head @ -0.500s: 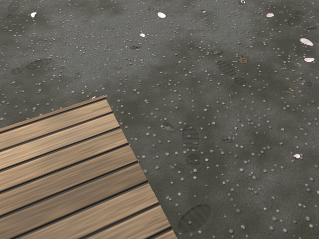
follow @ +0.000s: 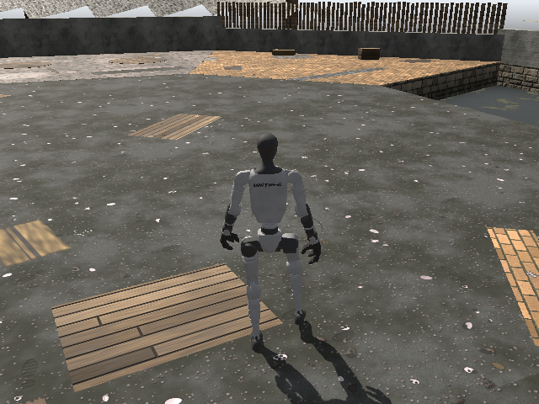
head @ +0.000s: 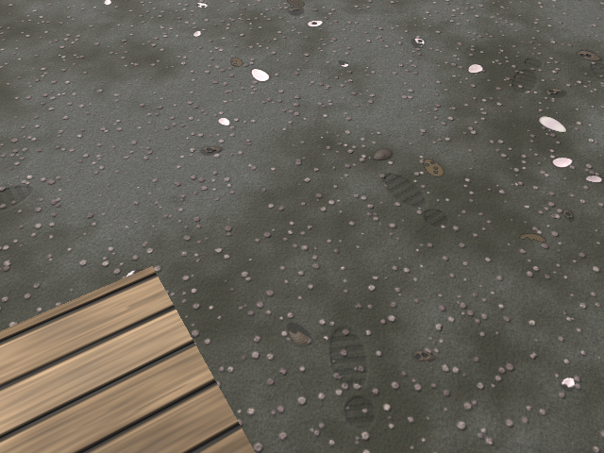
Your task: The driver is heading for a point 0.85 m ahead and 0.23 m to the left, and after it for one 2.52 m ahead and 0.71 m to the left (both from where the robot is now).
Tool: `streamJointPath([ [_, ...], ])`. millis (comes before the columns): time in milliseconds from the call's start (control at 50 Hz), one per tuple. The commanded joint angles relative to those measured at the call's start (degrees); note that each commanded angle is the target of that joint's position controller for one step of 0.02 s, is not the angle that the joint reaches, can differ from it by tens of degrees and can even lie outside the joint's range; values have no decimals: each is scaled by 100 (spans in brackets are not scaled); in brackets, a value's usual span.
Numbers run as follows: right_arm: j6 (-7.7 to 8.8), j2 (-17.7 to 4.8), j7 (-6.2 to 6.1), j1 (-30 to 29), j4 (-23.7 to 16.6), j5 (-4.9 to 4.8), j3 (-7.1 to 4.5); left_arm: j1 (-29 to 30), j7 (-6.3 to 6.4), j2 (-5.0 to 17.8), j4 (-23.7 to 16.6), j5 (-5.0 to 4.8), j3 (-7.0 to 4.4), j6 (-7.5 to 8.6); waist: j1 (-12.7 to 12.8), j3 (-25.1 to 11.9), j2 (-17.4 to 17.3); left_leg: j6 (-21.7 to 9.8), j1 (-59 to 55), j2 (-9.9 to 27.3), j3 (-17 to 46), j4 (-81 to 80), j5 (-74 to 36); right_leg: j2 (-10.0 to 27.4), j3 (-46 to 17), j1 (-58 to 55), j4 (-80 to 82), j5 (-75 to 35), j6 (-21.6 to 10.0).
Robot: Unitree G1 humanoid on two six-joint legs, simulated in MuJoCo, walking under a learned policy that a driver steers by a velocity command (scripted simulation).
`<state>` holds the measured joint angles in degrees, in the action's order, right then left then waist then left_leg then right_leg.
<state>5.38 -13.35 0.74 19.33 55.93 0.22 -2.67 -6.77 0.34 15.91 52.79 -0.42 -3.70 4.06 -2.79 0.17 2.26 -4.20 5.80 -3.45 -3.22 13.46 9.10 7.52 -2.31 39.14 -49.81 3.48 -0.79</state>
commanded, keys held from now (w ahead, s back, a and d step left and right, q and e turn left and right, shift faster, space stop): w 0.24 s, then w+q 0.76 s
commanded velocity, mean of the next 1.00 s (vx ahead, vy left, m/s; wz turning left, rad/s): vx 0.50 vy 0.00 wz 0.32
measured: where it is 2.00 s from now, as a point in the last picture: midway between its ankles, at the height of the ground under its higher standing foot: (180, 270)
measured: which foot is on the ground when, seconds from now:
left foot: down 0.00-0.28, up 0.30-0.78, down 0.80-1.00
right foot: up 0.00-0.24, down 0.26-0.82, up 0.84-1.00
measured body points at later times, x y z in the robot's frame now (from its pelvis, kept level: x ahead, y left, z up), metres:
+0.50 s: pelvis +0.28 -0.07 +0.00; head +0.30 -0.08 +0.45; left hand +0.31 +0.20 -0.14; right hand +0.40 -0.34 -0.14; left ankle +0.33 +0.11 -0.66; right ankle +0.29 -0.15 -0.75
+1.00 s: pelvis +0.55 +0.03 -0.01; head +0.58 +0.05 +0.44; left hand +0.59 +0.34 -0.12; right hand +0.74 -0.19 -0.12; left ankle +0.56 +0.10 -0.75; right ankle +0.61 -0.13 -0.67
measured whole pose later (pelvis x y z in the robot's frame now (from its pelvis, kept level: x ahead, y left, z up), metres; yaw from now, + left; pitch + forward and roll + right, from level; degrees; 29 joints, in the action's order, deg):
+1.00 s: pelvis +0.55 +0.03 -0.01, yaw +22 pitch +1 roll +0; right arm 3.3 -15.1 1.3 15.0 45.0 -0.5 -4.6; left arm -7.0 0.2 16.5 47.3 -0.1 -3.8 6.5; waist -1.2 2.8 0.9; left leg -6.4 15.4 -6.3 1.0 23.5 9.2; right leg 5.6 -3.1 31.6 -63.9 19.1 0.7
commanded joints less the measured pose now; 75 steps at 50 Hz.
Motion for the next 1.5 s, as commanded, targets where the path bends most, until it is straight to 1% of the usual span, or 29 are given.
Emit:
streamJointPath([
  [20,66,-914,-94,-95,-280,-43,-164,371,-44,153,-358,-3,-8,57,91,222,-590,-708,138,1414,758,-745,-1090,-62,85,-51,943,-881,50],
  [160,-88,-1025,-144,474,55,-111,-227,1327,-244,215,-774,-71,62,153,-125,522,-574,-649,-996,1835,754,-308,-1381,-273,176,84,1975,-447,-166],
  [240,-200,-1073,-167,149,-15,-113,-243,-135,-257,708,-406,-56,-188,199,726,-407,-713,-339,-930,1550,439,1450,-3846,-796,609,-2241,2275,-18,-566],
  [260,-195,-878,-159,174,-132,-49,-147,-1239,-198,1084,-143,13,-323,200,1108,-1198,-387,-155,225,1239,294,2990,-2900,-96,-164,-4124,2019,-186,-905],
  [280,-72,-163,-92,840,-205,-15,68,-1859,-159,1616,-22,61,-448,156,884,-2051,1003,295,2656,178,133,5303,428,1421,-2775,-6363,2364,531,-1817],
  [300,70,-478,-68,676,-105,-158,4,-1857,-154,1105,-21,10,-290,135,1022,-2320,1008,251,3365,79,1040,6233,2379,1660,-3862,-6386,3117,1106,-1913],
  [320,144,-942,-59,152,-270,-334,-136,-1342,-132,831,-97,-12,-201,150,963,-1340,699,152,3827,420,1116,6481,2085,1472,-2910,-5575,3227,1153,-1572],
  [360,93,-887,-136,-357,-377,-286,-180,-521,-144,383,-229,42,-67,202,601,-397,127,139,3474,965,873,5841,1137,1004,-1499,-3894,3642,682,-1164],
  [440,-224,-448,-158,-74,-354,-230,-203,-358,-142,348,-82,141,-66,305,191,1,266,188,2883,1212,932,5266,447,693,-297,-2817,4236,-17,-1022],
  [580,-217,-371,-14,-1137,-823,-138,-188,-628,62,619,7,129,-122,263,402,300,22,285,3321,1079,645,3286,-1356,538,894,-3187,4411,-717,-832],
  [700,-229,-293,220,-2084,-1424,-146,-96,-1223,108,817,156,2,-200,24,696,582,-63,65,3727,911,127,2373,-773,942,1269,-4501,3888,-1591,-753],
  [760,-263,-575,302,-1686,-1545,-161,-231,-1002,162,1059,24,-43,-274,-105,293,135,273,-233,2724,404,-358,2340,90,975,1510,-4711,2794,-4186,-567],
  [800,-275,-1118,235,-177,-1229,-196,-538,-819,193,1104,-75,-63,-272,-175,-546,-666,194,-613,557,-44,-375,1799,-140,668,1681,-4019,664,-4390,-286],
  [820,-334,-1697,85,543,-1079,-182,-722,-942,178,828,-231,83,-174,-101,-678,-1198,-721,-989,-1165,951,1242,1712,-270,323,1689,-2429,-1211,-1823,-22],
  [840,-279,-2020,82,174,-1272,-170,-723,-1253,78,113,-540,105,35,128,-13,-1759,-1782,-2175,-2707,2252,4746,737,519,-1068,745,-85,-3136,2877,295],
  [860,-233,-1551,112,385,-1299,-102,-571,-609,-31,634,-670,-120,-57,392,-423,-1946,-1045,-2012,-2825,2281,4877,284,566,-825,-340,544,-3395,2826,121],
  [880,-173,-1242,98,199,-1294,-79,-496,-263,-75,696,-806,-270,-73,500,-370,-1255,-833,-1754,-2295,2084,3929,349,222,-556,-297,844,-3151,2399,-37],
  [900,-125,-1053,109,-206,-1359,-112,-441,-259,-45,638,-751,-184,-68,526,-59,-719,-231,-1523,-1350,1791,3172,339,-371,-275,-278,587,-2537,1976,-68],
  [940,-104,-782,67,-756,-1561,-56,-338,-389,-6,747,-677,10,-168,386,315,-405,-241,-1331,-142,1444,2470,141,-1107,-11,-275,-201,-1782,1611,21],
  [1040,-95,-1162,-109,-478,-1577,-103,-429,149,35,457,-985,137,-107,170,290,-106,-377,-1249,733,1105,1860,-110,-1576,-182,-49,-357,-94,523,445],
  [1180,-207,-1129,-160,67,-1454,-169,-430,1151,-109,488,-1399,-2,-56,277,-135,-23,-773,-803,582,995,2112,378,-446,-674,-119,-995,1982,-754,351],
  [1240,-261,-1114,-202,55,-1488,-145,-430,940,-169,709,-1414,-21,-135,379,44,-80,-973,-705,175,1170,2627,907,-452,-724,-178,-1316,2240,-61,155],
  [1280,-273,-879,-200,-100,-1602,-122,-341,-13,-135,936,-1193,49,-265,448,551,-557,-986,-435,409,790,2483,1846,-879,-595,-154,-2747,2486,-31,-153],
  [1300,-251,-563,-180,-96,-1734,-37,-216,-923,-89,1265,-1111,135,-351,457,913,-1354,-377,-196,1150,409,1972,3445,-151,383,-1082,-4246,2368,232,-518],
  [1320,-188,-254,-170,786,-1900,-216,-123,-1423,-104,1699,-904,184,-456,370,496,-2003,1692,188,3226,-329,1293,5283,2519,1672,-3851,-6009,2930,1357,-1505],
  [1340,-188,-907,-191,750,-1742,-288,-220,-1296,-129,1136,-992,31,-342,339,630,-1653,1150,258,3982,171,1439,6071,2437,1729,-4320,-5850,3206,2675,-1447],
  [1360,-224,-1228,-187,105,-1809,-243,-309,-1037,-99,752,-1087,12,-237,291,798,-920,573,288,4160,380,1326,6248,1881,1455,-3333,-5155,3278,2635,-1159],
  [1400,-264,-1103,-177,-411,-1958,-115,-329,-555,-81,543,-1092,98,-144,208,599,-186,179,318,3825,738,1126,5872,1178,976,-2026,-3849,3495,1352,-940],
  [1500,-393,-658,-96,-503,-2183,-177,-260,-559,-59,661,-910,69,-187,291,378,31,285,392,3606,1062,933,5079,653,796,-658,-3237,4052,79,-1040],
])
